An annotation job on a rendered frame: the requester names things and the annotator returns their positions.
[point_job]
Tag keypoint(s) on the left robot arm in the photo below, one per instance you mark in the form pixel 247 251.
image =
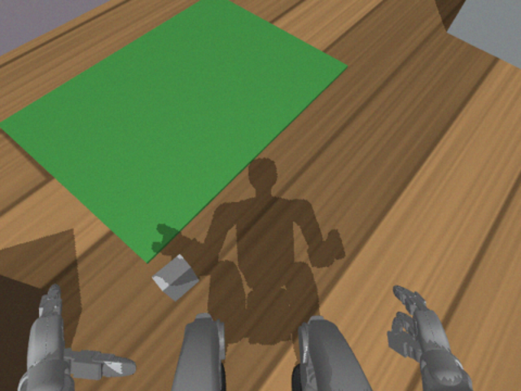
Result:
pixel 51 375

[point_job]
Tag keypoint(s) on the right robot arm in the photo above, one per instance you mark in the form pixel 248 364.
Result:
pixel 442 371

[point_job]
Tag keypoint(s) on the left robot hand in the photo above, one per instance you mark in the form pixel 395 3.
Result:
pixel 46 342

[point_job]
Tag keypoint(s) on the right robot hand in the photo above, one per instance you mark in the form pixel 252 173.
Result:
pixel 425 331

